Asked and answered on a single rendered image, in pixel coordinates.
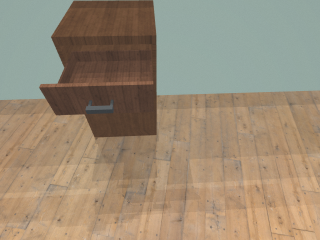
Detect handle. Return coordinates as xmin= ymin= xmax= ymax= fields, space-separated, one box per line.
xmin=85 ymin=99 xmax=114 ymax=114

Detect drawer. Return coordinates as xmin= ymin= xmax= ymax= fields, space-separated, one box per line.
xmin=39 ymin=50 xmax=154 ymax=116

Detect cabinet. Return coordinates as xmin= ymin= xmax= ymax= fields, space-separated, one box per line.
xmin=51 ymin=0 xmax=157 ymax=138

